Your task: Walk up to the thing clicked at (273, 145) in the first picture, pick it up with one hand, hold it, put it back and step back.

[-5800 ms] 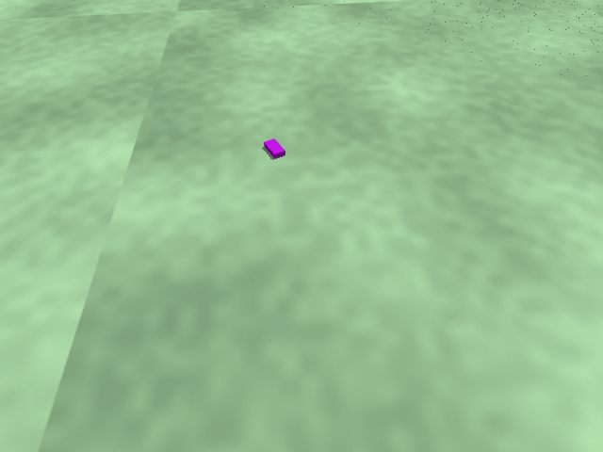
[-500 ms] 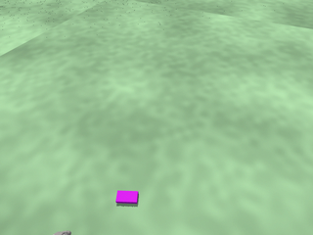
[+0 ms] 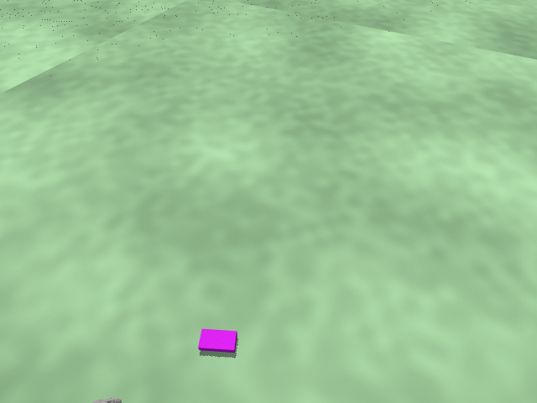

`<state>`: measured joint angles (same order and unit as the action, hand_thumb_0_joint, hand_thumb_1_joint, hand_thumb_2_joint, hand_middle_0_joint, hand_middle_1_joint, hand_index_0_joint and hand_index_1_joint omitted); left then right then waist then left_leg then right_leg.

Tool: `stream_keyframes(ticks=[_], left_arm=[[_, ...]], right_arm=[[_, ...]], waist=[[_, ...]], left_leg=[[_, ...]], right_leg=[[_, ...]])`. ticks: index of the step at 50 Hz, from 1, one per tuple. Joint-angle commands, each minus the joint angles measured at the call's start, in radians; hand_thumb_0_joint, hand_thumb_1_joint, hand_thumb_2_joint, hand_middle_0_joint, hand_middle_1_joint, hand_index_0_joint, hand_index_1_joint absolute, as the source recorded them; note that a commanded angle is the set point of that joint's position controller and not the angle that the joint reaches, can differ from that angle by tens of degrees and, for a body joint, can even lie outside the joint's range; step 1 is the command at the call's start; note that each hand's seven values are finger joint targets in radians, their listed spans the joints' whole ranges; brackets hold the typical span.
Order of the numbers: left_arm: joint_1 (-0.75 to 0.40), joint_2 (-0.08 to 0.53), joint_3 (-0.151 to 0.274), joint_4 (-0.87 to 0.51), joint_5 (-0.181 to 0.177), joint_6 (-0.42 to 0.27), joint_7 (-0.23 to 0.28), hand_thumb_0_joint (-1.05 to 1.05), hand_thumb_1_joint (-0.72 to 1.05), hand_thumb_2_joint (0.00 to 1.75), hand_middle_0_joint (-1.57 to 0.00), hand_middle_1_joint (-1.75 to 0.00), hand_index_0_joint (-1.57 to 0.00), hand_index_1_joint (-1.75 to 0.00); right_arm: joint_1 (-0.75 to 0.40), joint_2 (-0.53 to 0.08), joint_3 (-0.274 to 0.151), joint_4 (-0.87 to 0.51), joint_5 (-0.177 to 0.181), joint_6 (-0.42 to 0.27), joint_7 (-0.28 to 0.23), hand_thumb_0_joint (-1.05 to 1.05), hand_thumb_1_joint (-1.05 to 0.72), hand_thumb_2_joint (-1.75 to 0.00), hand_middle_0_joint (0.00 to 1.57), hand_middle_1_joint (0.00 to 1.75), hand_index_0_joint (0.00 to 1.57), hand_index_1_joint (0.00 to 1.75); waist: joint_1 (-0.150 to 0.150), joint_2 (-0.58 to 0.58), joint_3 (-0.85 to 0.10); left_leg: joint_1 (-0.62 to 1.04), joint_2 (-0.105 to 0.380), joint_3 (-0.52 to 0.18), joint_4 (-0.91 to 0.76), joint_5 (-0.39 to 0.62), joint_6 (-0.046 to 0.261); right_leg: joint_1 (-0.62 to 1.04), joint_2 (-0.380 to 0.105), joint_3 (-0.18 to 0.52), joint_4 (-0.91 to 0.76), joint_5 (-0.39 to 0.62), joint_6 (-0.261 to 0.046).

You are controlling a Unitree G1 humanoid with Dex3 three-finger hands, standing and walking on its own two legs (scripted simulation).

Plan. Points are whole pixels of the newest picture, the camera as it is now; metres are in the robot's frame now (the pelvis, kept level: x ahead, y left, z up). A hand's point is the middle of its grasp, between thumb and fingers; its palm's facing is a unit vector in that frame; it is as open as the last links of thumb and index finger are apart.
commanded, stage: walk up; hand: left
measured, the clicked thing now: (218, 340) +0.46 +0.22 -0.76
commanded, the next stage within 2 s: stand in 0.50 s
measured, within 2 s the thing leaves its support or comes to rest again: neither
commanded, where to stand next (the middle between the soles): +0.07 -0.04 m, yaw +1 degrees
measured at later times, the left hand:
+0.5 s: hand out of the picture +0.09 +0.25 -0.16, palm faces +0.02 -0.95 -0.31, open 7.3 cm
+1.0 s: hand out of the picture +0.07 +0.26 -0.15, palm faces -0.01 -0.94 -0.35, open 7.3 cm
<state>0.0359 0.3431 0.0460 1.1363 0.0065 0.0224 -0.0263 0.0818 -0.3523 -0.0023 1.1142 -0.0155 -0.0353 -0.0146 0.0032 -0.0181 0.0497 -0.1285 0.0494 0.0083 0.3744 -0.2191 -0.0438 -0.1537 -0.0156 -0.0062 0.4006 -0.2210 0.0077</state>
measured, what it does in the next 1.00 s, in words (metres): stands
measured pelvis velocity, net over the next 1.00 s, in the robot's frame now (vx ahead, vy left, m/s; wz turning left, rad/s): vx -0.01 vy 0.00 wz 0.00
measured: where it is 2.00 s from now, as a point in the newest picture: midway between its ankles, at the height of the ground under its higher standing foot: outside the picture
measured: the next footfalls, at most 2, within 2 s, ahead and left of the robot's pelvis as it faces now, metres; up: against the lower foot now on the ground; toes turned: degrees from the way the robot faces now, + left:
none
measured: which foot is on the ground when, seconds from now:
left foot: down 0.00-1.00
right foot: down 0.00-1.00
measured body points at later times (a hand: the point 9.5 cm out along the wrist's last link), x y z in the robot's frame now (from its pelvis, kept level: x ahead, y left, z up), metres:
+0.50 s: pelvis +0.00 +0.00 +0.00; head +0.01 +0.01 +0.45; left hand +0.09 +0.30 -0.13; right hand +0.08 -0.30 -0.13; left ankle -0.01 +0.15 -0.74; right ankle +0.00 -0.12 -0.74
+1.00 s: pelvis -0.01 +0.00 +0.00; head +0.00 +0.00 +0.45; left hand +0.07 +0.31 -0.13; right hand +0.07 -0.30 -0.13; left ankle -0.01 +0.15 -0.74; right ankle +0.00 -0.12 -0.74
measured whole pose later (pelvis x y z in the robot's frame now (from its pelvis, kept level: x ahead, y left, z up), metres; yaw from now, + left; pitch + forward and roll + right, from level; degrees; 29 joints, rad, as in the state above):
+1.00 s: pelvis -0.01 +0.00 +0.00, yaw +0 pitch -2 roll +0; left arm 0.09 0.35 0.01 1.14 0.00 -0.01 -0.01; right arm 0.08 -0.35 0.00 1.15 -0.02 0.00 0.01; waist 0.00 0.01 0.06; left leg -0.09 0.05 0.01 0.31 -0.17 -0.04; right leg -0.12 -0.02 -0.01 0.33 -0.17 0.01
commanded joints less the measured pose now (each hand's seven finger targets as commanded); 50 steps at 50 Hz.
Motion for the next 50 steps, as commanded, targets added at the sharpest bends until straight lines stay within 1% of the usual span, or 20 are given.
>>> stream_keyframes(ticks=[1,5,10,14,18,19,23,24,25,26,28,30,32,36,37,38,40,42,46,50], left_arm=[[-0.056,0.205,0.037,-0.074,0.003,-0.025,0.014,0.0,0.9,0.9,-0.2,-0.3,-0.2,-0.3],[-0.053,0.204,0.037,-0.074,0.004,-0.025,0.014,0.0,0.9,0.9,-0.2,-0.3,-0.2,-0.3],[-0.027,0.203,0.041,-0.071,0.005,-0.025,0.015,0.0,0.9,0.9,-0.2,-0.3,-0.2,-0.3],[-0.036,0.202,0.039,-0.076,0.005,-0.023,0.015,0.0,0.9,0.9,-0.2,-0.3,-0.2,-0.3],[-0.03,0.2,0.039,-0.079,0.005,-0.024,0.015,0.0,0.9,0.9,-0.2,-0.3,-0.2,-0.3],[-0.02,0.199,0.038,-0.075,0.004,-0.023,0.015,0.0,0.9,0.9,-0.2,-0.3,-0.2,-0.3],[-0.025,0.2,0.041,-0.08,0.005,-0.023,0.016,0.0,0.9,0.9,-0.2,-0.3,-0.2,-0.3],[-0.016,0.199,0.04,-0.081,0.006,-0.023,0.016,0.0,0.9,0.9,-0.2,-0.3,-0.2,-0.3],[-0.016,0.198,0.026,-0.078,-0.003,-0.035,0.021,0.0,0.9,0.9,-0.2,-0.3,-0.2,-0.3],[-0.005,0.199,0.025,-0.073,-0.003,-0.042,0.023,0.0,0.9,0.9,-0.2,-0.3,-0.2,-0.3],[-0.005,0.205,0.021,-0.069,-0.003,-0.048,0.026,0.0,0.9,0.9,-0.2,-0.3,-0.2,-0.3],[-0.012,0.211,0.018,-0.066,-0.002,-0.049,0.028,0.0,0.9,0.9,-0.2,-0.3,-0.2,-0.3],[-0.013,0.213,0.015,-0.066,-0.003,-0.05,0.03,0.0,0.9,0.9,-0.2,-0.3,-0.2,-0.3],[0.001,0.208,0.006,-0.06,-0.003,-0.053,0.031,0.0,0.9,0.9,-0.2,-0.3,-0.2,-0.3],[-0.001,0.214,0.006,-0.06,-0.002,-0.053,0.032,0.0,0.9,0.9,-0.2,-0.3,-0.2,-0.3],[-0.005,0.217,0.007,-0.063,0.0,-0.053,0.032,0.0,0.9,0.9,-0.2,-0.3,-0.2,-0.3],[-0.001,0.216,0.004,-0.064,-0.002,-0.055,0.032,0.0,0.9,0.9,-0.2,-0.3,-0.2,-0.3],[0.003,0.212,0.001,-0.065,-0.003,-0.058,0.031,0.0,0.9,0.9,-0.2,-0.3,-0.2,-0.3],[0.004,0.219,0.001,-0.059,-0.004,-0.053,0.032,0.0,0.9,0.9,-0.2,-0.3,-0.2,-0.3],[0.017,0.222,-0.003,-0.058,-0.001,-0.054,0.031,0.0,0.9,0.9,-0.2,-0.3,-0.2,-0.3]], right_arm=[[-0.027,-0.221,-0.043,-0.06,0.004,-0.021,-0.015,0.0,-0.9,-0.9,0.2,0.3,0.2,0.3],[-0.022,-0.224,-0.044,-0.054,0.003,-0.021,-0.015,0.0,-0.9,-0.9,0.2,0.3,0.2,0.3],[-0.029,-0.215,-0.044,-0.061,0.004,-0.02,-0.014,0.0,-0.9,-0.9,0.2,0.3,0.2,0.3],[-0.023,-0.216,-0.045,-0.055,0.003,-0.017,-0.014,0.0,-0.9,-0.9,0.2,0.3,0.2,0.3],[-0.011,-0.216,-0.046,-0.051,0.001,-0.017,-0.013,0.0,-0.9,-0.9,0.2,0.3,0.2,0.3],[-0.021,-0.215,-0.046,-0.054,0.001,-0.017,-0.013,0.0,-0.9,-0.9,0.2,0.3,0.2,0.3],[-0.011,-0.213,-0.046,-0.05,0.001,-0.017,-0.013,0.0,-0.9,-0.9,0.2,0.3,0.2,0.3],[-0.014,-0.217,-0.047,-0.052,0.001,-0.018,-0.013,0.0,-0.9,-0.9,0.2,0.3,0.2,0.3],[-0.061,-0.21,-0.043,-0.055,-0.003,-0.009,-0.006,0.0,-0.9,-0.9,0.2,0.3,0.2,0.3],[-0.052,-0.206,-0.043,-0.057,0.0,-0.006,-0.003,0.0,-0.9,-0.9,0.2,0.3,0.2,0.3],[-0.042,-0.21,-0.041,-0.048,0.003,-0.002,0.0,0.0,-0.9,-0.9,0.2,0.3,0.2,0.3],[-0.043,-0.207,-0.04,-0.044,0.005,0.003,0.004,0.0,-0.9,-0.9,0.2,0.3,0.2,0.3],[-0.039,-0.209,-0.041,-0.041,0.004,0.006,0.006,0.0,-0.9,-0.9,0.2,0.3,0.2,0.3],[-0.051,-0.214,-0.039,-0.035,0.005,0.008,0.01,0.0,-0.9,-0.9,0.2,0.3,0.2,0.3],[-0.051,-0.203,-0.037,-0.035,0.005,0.01,0.012,0.0,-0.9,-0.9,0.2,0.3,0.2,0.3],[-0.048,-0.21,-0.04,-0.036,0.004,0.011,0.011,0.0,-0.9,-0.9,0.2,0.3,0.2,0.3],[-0.047,-0.215,-0.04,-0.034,0.005,0.009,0.012,0.0,-0.9,-0.9,0.2,0.3,0.2,0.3],[-0.046,-0.213,-0.038,-0.033,0.005,0.008,0.013,0.0,-0.9,-0.9,0.2,0.3,0.2,0.3],[-0.044,-0.21,-0.037,-0.027,0.005,0.01,0.013,0.0,-0.9,-0.9,0.2,0.3,0.2,0.3],[-0.05,-0.208,-0.037,-0.028,0.005,0.011,0.017,0.0,-0.9,-0.9,0.2,0.3,0.2,0.3]], waist=[[-0.006,0.019,-0.107],[-0.008,0.02,-0.11],[0.001,0.014,-0.11],[-0.004,0.017,-0.086],[-0.006,0.015,-0.096],[-0.001,0.022,-0.088],[-0.006,0.02,-0.087],[-0.004,0.028,-0.099],[0.004,0.073,-0.081],[-0.001,0.064,-0.098],[-0.004,0.047,-0.095],[-0.008,0.023,-0.084],[-0.013,0.015,-0.097],[-0.006,0.025,-0.085],[-0.008,0.007,-0.07],[-0.012,0.008,-0.075],[-0.01,0.025,-0.098],[-0.009,0.022,-0.103],[-0.008,0.012,-0.061],[-0.005,0.016,-0.065]], left_leg=[[0.012,0.085,-0.046,-0.047,0.215,0.055],[0.011,0.084,-0.047,-0.055,0.215,0.054],[0.028,0.08,-0.046,-0.045,0.226,0.056],[0.005,0.075,-0.052,-0.058,0.182,0.054],[0.007,0.078,-0.054,-0.062,0.192,0.055],[0.012,0.076,-0.056,-0.062,0.191,0.055],[-0.002,0.076,-0.059,-0.067,0.184,0.054],[0.007,0.079,-0.058,-0.065,0.184,0.058],[0.015,0.088,-0.07,-0.07,0.241,0.046],[0.028,0.092,-0.071,-0.064,0.27,0.046],[0.038,0.088,-0.069,-0.074,0.257,0.045],[0.04,0.087,-0.073,-0.086,0.224,0.042],[0.049,0.088,-0.068,-0.085,0.222,0.043],[0.054,0.089,-0.071,-0.097,0.186,0.044],[0.043,0.086,-0.073,-0.106,0.171,0.042],[0.05,0.084,-0.067,-0.1,0.161,0.042],[0.06,0.091,-0.068,-0.097,0.199,0.045],[0.067,0.092,-0.064,-0.094,0.204,0.045],[0.039,0.085,-0.071,-0.111,0.139,0.042],[0.042,0.087,-0.073,-0.112,0.112,0.044]], right_leg=[[0.054,-0.104,0.074,-0.065,0.176,-0.036],[0.065,-0.104,0.073,-0.068,0.187,-0.032],[0.055,-0.101,0.068,-0.069,0.186,-0.031],[0.051,-0.099,0.074,-0.08,0.156,-0.031],[0.065,-0.098,0.072,-0.079,0.168,-0.031],[0.055,-0.096,0.071,-0.079,0.168,-0.028],[0.065,-0.096,0.071,-0.08,0.154,-0.031],[0.07,-0.098,0.068,-0.078,0.159,-0.032],[0.062,-0.113,0.083,-0.081,0.218,-0.032],[0.077,-0.117,0.079,-0.08,0.256,-0.031],[0.078,-0.115,0.079,-0.088,0.267,-0.026],[0.069,-0.112,0.075,-0.096,0.226,-0.023],[0.074,-0.116,0.078,-0.102,0.238,-0.025],[0.063,-0.114,0.076,-0.115,0.202,-0.02],[0.051,-0.11,0.072,-0.122,0.177,-0.017],[0.048,-0.113,0.079,-0.124,0.177,-0.019],[0.066,-0.118,0.077,-0.113,0.222,-0.023],[0.069,-0.121,0.081,-0.115,0.236,-0.021],[0.041,-0.112,0.08,-0.128,0.152,-0.019],[0.032,-0.114,0.082,-0.136,0.118,-0.02]])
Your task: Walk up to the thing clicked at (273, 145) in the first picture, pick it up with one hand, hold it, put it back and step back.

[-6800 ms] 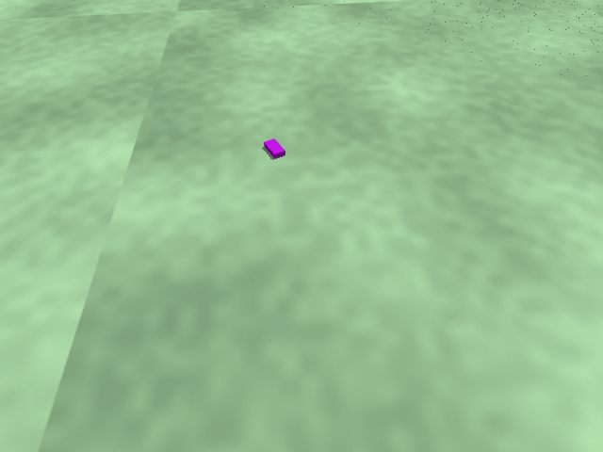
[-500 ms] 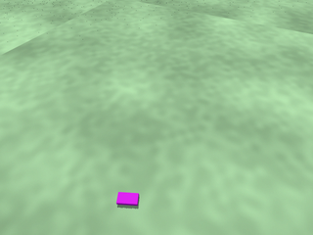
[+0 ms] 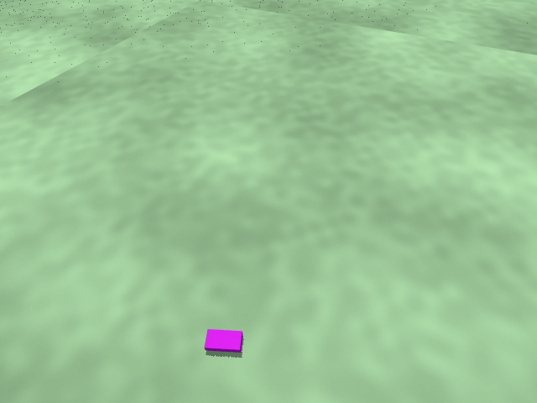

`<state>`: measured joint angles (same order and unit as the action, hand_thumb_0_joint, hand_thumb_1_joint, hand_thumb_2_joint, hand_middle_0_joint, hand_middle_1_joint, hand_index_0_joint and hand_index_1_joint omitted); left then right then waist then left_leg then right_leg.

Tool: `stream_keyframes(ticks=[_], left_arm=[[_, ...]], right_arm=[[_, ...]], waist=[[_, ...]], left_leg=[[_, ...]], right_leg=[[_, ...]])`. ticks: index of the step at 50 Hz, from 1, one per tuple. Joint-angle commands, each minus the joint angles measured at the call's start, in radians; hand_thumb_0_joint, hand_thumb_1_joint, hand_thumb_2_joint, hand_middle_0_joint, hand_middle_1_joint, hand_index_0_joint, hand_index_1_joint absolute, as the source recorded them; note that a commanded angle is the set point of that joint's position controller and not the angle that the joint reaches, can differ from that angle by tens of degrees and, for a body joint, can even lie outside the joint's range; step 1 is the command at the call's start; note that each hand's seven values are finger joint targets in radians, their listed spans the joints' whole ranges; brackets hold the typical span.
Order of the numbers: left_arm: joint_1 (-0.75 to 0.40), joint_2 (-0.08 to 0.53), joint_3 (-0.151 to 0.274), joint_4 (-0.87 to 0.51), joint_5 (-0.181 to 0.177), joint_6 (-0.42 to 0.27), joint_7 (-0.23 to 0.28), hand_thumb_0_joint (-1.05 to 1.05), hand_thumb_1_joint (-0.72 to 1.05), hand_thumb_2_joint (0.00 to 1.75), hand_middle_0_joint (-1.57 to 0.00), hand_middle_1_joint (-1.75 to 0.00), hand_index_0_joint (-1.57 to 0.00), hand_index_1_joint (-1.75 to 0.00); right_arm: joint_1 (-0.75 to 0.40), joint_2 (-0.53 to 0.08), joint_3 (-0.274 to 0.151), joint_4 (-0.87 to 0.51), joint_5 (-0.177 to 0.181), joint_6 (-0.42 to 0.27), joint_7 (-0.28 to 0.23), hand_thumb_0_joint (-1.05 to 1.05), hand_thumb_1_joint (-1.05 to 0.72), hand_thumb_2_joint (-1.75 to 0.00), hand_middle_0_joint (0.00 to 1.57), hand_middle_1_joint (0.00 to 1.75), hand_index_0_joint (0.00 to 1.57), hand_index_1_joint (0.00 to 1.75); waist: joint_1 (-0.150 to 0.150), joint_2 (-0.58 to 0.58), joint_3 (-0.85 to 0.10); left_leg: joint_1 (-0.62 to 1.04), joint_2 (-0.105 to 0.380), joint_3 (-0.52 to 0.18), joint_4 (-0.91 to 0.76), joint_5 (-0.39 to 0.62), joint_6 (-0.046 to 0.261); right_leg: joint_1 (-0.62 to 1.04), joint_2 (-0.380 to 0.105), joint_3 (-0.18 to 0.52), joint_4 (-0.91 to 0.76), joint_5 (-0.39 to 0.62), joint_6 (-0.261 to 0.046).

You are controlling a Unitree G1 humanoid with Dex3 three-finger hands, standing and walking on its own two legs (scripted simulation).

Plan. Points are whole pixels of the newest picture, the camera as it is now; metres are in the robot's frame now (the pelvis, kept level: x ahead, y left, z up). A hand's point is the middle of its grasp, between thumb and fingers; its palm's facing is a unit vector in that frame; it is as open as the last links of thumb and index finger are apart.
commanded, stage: stand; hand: left
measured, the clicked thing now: (223, 340) +0.47 +0.21 -0.77
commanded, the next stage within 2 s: none
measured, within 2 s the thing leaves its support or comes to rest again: neither
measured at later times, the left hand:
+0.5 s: hand out of the picture +0.08 +0.25 -0.16, palm faces -0.03 -0.94 -0.35, open 7.3 cm
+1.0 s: hand out of the picture +0.08 +0.25 -0.16, palm faces -0.03 -0.94 -0.35, open 7.3 cm
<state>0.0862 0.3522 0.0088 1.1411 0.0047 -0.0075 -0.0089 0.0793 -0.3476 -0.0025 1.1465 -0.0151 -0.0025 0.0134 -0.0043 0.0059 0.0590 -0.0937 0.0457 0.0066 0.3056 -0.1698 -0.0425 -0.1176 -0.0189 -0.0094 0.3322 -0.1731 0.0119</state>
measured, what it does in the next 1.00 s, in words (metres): stands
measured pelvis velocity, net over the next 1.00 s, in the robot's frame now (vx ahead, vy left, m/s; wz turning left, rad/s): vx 0.00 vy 0.00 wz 0.00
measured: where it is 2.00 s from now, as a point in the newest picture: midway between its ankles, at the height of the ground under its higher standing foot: outside the picture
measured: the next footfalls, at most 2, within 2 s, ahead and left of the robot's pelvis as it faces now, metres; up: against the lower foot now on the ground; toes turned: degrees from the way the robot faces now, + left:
none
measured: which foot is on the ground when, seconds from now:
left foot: down 0.00-1.00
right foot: down 0.00-1.00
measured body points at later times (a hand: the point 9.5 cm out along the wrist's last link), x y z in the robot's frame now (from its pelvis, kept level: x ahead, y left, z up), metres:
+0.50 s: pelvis +0.00 +0.00 +0.00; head +0.01 -0.01 +0.45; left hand +0.08 +0.30 -0.13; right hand +0.07 -0.30 -0.14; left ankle +0.00 +0.15 -0.75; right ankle +0.01 -0.13 -0.75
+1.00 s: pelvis +0.00 +0.00 +0.00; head +0.02 +0.00 +0.45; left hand +0.08 +0.30 -0.13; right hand +0.07 -0.30 -0.14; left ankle +0.00 +0.15 -0.75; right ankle +0.01 -0.13 -0.75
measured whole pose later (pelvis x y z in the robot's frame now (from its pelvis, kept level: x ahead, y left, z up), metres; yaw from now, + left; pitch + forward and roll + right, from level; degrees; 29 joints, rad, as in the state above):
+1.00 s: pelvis +0.00 +0.00 +0.00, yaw +0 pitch -2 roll +0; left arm 0.11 0.36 0.00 1.13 0.01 -0.01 -0.01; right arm 0.11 -0.35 0.00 1.14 -0.02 0.00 0.01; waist 0.00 0.00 0.05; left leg -0.10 0.05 0.01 0.31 -0.18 -0.05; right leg -0.13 -0.01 -0.01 0.34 -0.18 0.01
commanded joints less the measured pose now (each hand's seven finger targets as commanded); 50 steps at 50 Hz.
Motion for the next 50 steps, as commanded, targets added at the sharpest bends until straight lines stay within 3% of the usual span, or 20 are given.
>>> stream_keyframes(ticks=[1,4,15,25,40,42,46,50], left_arm=[[-0.037,0.22,0.037,-0.063,0.001,-0.025,0.015,0.0,0.9,0.9,-0.2,-0.3,-0.2,-0.3],[-0.04,0.217,0.035,-0.067,0.0,-0.026,0.015,0.0,0.9,0.9,-0.2,-0.3,-0.2,-0.3],[-0.025,0.22,0.03,-0.066,0.0,-0.023,0.014,0.0,0.9,0.9,-0.2,-0.3,-0.2,-0.3],[-0.018,0.217,0.027,-0.068,0.003,-0.026,0.015,0.0,0.9,0.9,-0.2,-0.3,-0.2,-0.3],[-0.014,0.22,0.029,-0.071,0.001,-0.025,0.015,0.0,0.9,0.9,-0.2,-0.3,-0.2,-0.3],[-0.018,0.222,0.03,-0.075,0.004,-0.026,0.016,0.0,0.9,0.9,-0.2,-0.3,-0.2,-0.3],[-0.012,0.22,0.03,-0.069,0.003,-0.022,0.013,0.0,0.9,0.9,-0.2,-0.3,-0.2,-0.3],[-0.012,0.222,0.03,-0.074,0.002,-0.024,0.014,0.0,0.9,0.9,-0.2,-0.3,-0.2,-0.3]], right_arm=[[-0.04,-0.206,-0.036,-0.058,0.005,-0.022,-0.011,0.0,-0.9,-0.9,0.2,0.3,0.2,0.3],[-0.031,-0.221,-0.038,-0.055,0.003,-0.023,-0.012,0.0,-0.9,-0.9,0.2,0.3,0.2,0.3],[-0.016,-0.217,-0.034,-0.053,0.002,-0.022,-0.014,0.0,-0.9,-0.9,0.2,0.3,0.2,0.3],[-0.015,-0.222,-0.035,-0.057,0.004,-0.024,-0.016,0.0,-0.9,-0.9,0.2,0.3,0.2,0.3],[-0.012,-0.214,-0.034,-0.062,0.005,-0.023,-0.013,0.0,-0.9,-0.9,0.2,0.3,0.2,0.3],[-0.008,-0.215,-0.036,-0.068,0.003,-0.023,-0.014,0.0,-0.9,-0.9,0.2,0.3,0.2,0.3],[-0.006,-0.22,-0.034,-0.065,0.004,-0.022,-0.015,0.0,-0.9,-0.9,0.2,0.3,0.2,0.3],[-0.005,-0.22,-0.036,-0.065,0.003,-0.024,-0.016,0.0,-0.9,-0.9,0.2,0.3,0.2,0.3]], waist=[[-0.001,-0.021,-0.072],[-0.002,0.0,-0.083],[0.0,-0.002,-0.073],[0.004,-0.003,-0.099],[0.003,0.008,-0.056],[0.001,-0.004,-0.079],[0.003,0.011,-0.06],[0.002,0.005,-0.093]], left_leg=[[0.007,0.088,-0.073,-0.046,0.062,0.041],[0.005,0.09,-0.07,-0.038,0.072,0.045],[-0.008,0.09,-0.071,-0.04,0.068,0.04],[0.018,0.096,-0.068,-0.03,0.14,0.045],[-0.009,0.092,-0.074,-0.049,0.072,0.042],[0.004,0.095,-0.07,-0.041,0.09,0.045],[-0.015,0.089,-0.072,-0.046,0.044,0.043],[0.013,0.096,-0.069,-0.031,0.104,0.047]], right_leg=[[-0.009,-0.109,0.086,-0.067,0.056,-0.024],[0.005,-0.117,0.095,-0.064,0.096,-0.027],[-0.007,-0.11,0.091,-0.061,0.069,-0.028],[0.013,-0.115,0.084,-0.046,0.16,-0.028],[-0.01,-0.107,0.085,-0.062,0.08,-0.029],[-0.002,-0.111,0.086,-0.057,0.108,-0.03],[-0.009,-0.108,0.089,-0.065,0.057,-0.028],[0.01,-0.115,0.093,-0.052,0.128,-0.034]])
